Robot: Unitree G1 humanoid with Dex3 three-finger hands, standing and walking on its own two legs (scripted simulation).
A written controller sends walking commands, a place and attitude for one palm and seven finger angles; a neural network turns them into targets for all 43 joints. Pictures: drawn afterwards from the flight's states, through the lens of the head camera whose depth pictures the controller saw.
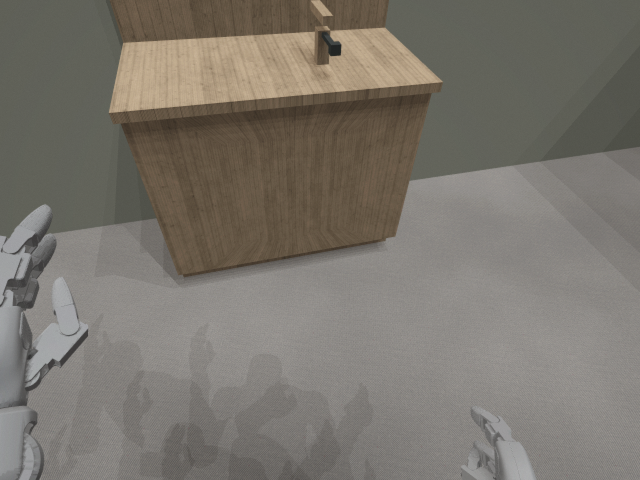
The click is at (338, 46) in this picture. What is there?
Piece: tap's lever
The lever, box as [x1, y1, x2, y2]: [328, 41, 340, 55]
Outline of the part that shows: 329,42 329,54 340,55 340,43 338,41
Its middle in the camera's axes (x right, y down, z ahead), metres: +0.04 -0.50 +1.03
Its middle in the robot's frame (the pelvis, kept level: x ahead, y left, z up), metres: +1.12 +0.04 +0.08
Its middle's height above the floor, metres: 0.85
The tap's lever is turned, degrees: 0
